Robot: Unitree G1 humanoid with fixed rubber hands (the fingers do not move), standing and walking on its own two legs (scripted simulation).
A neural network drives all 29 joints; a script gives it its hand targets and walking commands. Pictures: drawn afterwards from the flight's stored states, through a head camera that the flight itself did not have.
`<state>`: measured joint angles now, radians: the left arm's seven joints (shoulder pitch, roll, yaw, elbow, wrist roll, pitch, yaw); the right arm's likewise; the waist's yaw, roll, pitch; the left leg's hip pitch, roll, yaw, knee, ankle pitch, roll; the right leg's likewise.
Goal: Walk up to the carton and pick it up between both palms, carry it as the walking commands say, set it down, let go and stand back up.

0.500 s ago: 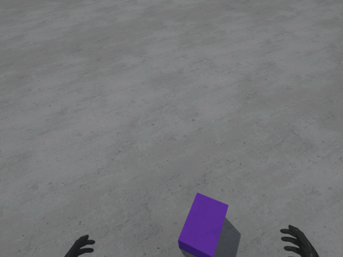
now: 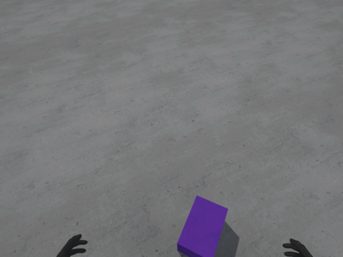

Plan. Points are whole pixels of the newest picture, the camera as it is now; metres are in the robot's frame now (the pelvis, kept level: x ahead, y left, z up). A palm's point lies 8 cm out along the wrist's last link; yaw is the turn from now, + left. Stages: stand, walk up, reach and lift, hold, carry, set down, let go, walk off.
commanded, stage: stand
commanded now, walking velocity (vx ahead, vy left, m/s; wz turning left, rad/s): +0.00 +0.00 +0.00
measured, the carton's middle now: (202, 229) +0.38 -0.11 -0.69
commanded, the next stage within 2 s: none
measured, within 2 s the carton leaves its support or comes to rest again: neither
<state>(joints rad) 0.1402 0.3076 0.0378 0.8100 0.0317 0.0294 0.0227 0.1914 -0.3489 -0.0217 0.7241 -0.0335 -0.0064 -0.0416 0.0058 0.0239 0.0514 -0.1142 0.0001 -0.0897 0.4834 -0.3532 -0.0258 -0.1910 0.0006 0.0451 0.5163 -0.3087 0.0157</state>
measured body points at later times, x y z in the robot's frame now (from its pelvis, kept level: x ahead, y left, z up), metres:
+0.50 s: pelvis -0.02 -0.01 +0.01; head -0.01 -0.02 +0.46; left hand +0.10 +0.30 -0.10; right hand +0.08 -0.32 -0.11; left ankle -0.06 +0.14 -0.74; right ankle -0.02 -0.13 -0.74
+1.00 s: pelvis -0.02 +0.00 +0.01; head -0.01 -0.01 +0.46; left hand +0.10 +0.30 -0.10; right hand +0.06 -0.32 -0.11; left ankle -0.06 +0.14 -0.74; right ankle -0.02 -0.13 -0.74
